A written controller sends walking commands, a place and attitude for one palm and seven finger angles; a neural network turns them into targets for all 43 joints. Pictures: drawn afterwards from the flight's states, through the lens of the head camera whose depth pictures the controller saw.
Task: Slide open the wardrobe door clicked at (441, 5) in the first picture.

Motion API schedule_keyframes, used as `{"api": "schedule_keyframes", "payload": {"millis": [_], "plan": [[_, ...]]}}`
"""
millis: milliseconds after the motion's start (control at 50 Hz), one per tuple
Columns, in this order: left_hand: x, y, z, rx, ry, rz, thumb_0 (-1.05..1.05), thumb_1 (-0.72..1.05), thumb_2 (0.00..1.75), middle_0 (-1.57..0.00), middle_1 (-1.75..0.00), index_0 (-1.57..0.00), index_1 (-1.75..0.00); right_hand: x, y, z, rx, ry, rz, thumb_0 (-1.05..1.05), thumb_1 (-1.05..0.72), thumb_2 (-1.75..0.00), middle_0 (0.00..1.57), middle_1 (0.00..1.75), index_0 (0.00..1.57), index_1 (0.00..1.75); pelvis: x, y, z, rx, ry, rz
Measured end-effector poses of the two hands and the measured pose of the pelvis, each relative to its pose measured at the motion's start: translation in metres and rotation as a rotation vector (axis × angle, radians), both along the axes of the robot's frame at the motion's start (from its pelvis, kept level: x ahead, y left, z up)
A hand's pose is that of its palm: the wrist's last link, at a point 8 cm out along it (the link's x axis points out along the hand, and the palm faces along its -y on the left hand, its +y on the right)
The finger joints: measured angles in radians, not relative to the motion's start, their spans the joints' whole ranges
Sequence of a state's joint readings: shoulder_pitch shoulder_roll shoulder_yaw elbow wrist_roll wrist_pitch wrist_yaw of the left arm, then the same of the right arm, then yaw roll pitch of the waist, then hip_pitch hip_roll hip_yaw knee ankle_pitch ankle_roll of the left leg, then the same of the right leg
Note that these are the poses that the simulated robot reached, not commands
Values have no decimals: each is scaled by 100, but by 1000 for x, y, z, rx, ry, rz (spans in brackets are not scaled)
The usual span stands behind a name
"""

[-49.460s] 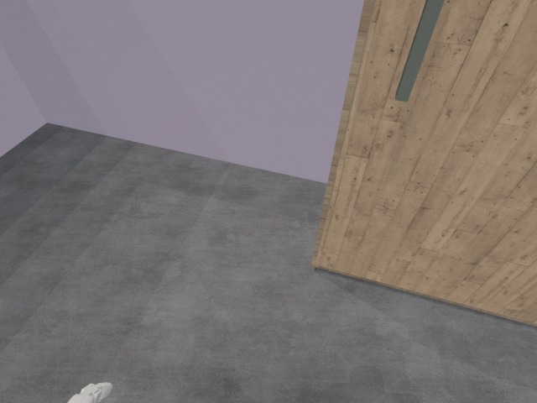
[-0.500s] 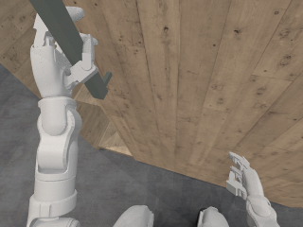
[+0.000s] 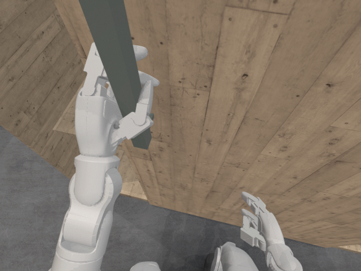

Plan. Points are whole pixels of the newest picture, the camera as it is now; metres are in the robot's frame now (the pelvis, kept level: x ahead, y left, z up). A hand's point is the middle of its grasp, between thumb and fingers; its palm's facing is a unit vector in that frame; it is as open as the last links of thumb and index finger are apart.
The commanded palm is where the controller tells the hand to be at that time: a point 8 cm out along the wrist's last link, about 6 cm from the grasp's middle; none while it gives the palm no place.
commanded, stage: step sideways, sliding the door along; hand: left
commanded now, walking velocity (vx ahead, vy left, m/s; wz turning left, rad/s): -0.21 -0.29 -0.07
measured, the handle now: (132, 72) +0.33 +0.14 +0.25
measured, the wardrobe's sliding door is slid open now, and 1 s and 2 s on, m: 0.38 0.59 0.61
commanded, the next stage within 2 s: stop walking and hold the door there in 1.66 s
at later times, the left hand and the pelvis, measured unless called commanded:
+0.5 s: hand (215, 129) +0.29 +0.02 +0.22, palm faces +0.06 -1.00 +0.00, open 6.9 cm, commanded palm +0.26 +0.01 +0.21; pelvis -0.02 -0.08 -0.01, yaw +0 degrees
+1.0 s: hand (313, 148) +0.28 -0.10 +0.22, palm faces +0.12 -0.99 +0.00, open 6.8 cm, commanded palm +0.25 -0.11 +0.21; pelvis -0.07 -0.21 -0.01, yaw +0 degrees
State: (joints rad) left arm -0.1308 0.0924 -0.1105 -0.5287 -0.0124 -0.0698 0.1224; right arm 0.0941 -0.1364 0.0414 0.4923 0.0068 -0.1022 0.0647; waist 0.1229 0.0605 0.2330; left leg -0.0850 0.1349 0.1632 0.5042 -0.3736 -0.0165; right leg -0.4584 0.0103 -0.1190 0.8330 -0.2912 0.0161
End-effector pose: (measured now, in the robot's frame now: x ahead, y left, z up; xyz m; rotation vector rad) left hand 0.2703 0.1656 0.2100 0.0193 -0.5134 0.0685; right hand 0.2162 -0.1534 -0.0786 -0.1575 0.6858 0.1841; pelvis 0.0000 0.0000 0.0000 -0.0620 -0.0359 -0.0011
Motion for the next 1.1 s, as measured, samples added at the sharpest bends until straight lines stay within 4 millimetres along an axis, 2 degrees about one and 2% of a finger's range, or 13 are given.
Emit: {"api": "schedule_keyframes", "payload": {"millis": [120,180,240,340,400,500,600,700,780,820,960,1040,1100], "plan": [[-2,-20,0,30,-8,83,-10,67,82,-45,-141,-21,-121,21,-29,-13,33,-38,17,1,-90,-90,20,30,21,30,11,-37,-15,21,-22,25],[-3,-30,0,48,-24,129,-15,65,83,-46,-141,-21,-117,23,-52,-19,39,-56,52,1,-90,-90,20,30,28,34,15,-59,-24,18,-25,51],[-4,-42,-1,48,-24,145,-16,64,85,-46,-141,-22,-114,23,-80,-21,2,-38,21,1,-90,-90,20,30,30,35,8,-72,-22,42,0,53],[-5,-62,-2,10,-24,100,-14,65,83,-46,-141,-23,-114,7,-120,-12,-68,-26,-72,1,-90,-90,20,30,27,34,-9,-76,-13,77,44,38],[-3,-74,-3,1,-49,32,-12,67,81,-46,-141,-20,-113,-9,-136,-14,-102,-28,-133,1,-90,-90,20,30,24,32,-18,-73,-18,71,46,35],[-4,-95,-3,-2,-37,-13,-9,68,80,-42,-141,-18,-116,-42,-145,-11,-90,30,-163,1,-91,-90,19,30,22,31,-25,-83,-10,44,29,-2],[-6,-116,-1,-9,-19,-23,-6,68,82,-41,-141,-19,-121,-65,-152,-9,-64,99,-145,1,-90,-90,20,30,21,30,-28,-106,-1,3,35,-47],[-7,-139,-1,1,-18,7,-6,67,83,-44,-141,-19,-121,-69,-175,-11,-35,89,-122,1,-90,-90,20,30,21,30,-37,-144,-3,-9,25,-67],[-10,-159,0,30,-24,91,-8,65,83,-46,-141,-19,-119,-63,-206,-24,10,36,-110,1,-90,-90,20,30,21,30,-46,-181,-16,18,9,-53],[-11,-170,1,44,-6,130,-10,64,83,-47,-141,-20,-118,-60,-224,-31,18,28,-124,1,-90,-90,20,30,21,30,-52,-193,-18,6,1,-28],[-16,-207,2,3,46,96,-8,67,80,-46,-141,-21,-124,-69,-278,-17,-81,34,-210,1,-90,-90,20,30,20,30,-67,-207,-4,89,49,-9],[-14,-225,-1,-11,1,-6,-7,69,78,-46,-141,-17,-122,-78,-295,-14,-138,23,-236,1,-90,-90,20,30,20,30,-75,-212,-16,51,51,8],[-13,-232,-1,-13,-4,-20,-7,70,77,-46,-141,-16,-122,-90,-299,-9,-138,64,-211,1,-90,-90,19,30,20,30,-80,-224,-12,40,26,-7]]}}
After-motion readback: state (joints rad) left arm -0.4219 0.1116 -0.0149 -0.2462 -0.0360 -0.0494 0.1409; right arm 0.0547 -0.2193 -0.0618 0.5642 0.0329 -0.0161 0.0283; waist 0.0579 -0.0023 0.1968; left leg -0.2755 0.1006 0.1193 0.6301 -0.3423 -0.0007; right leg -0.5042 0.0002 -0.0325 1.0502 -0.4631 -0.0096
